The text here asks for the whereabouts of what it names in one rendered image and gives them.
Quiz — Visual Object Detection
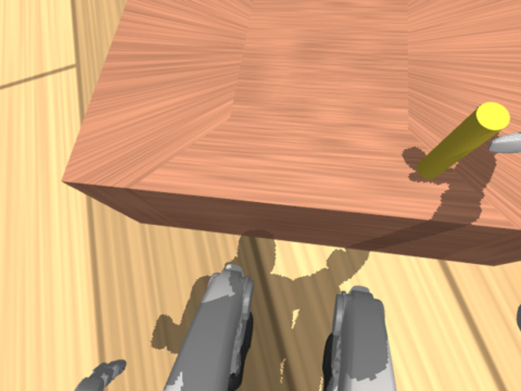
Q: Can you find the right robot hand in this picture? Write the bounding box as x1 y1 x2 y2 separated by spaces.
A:
488 132 521 153

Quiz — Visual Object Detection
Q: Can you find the can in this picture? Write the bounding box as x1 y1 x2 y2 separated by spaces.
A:
418 102 510 179

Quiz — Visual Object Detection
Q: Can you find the left robot hand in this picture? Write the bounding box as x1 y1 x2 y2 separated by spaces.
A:
74 359 126 391

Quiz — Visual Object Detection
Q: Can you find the left robot foot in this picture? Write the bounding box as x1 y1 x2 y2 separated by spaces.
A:
227 312 253 391

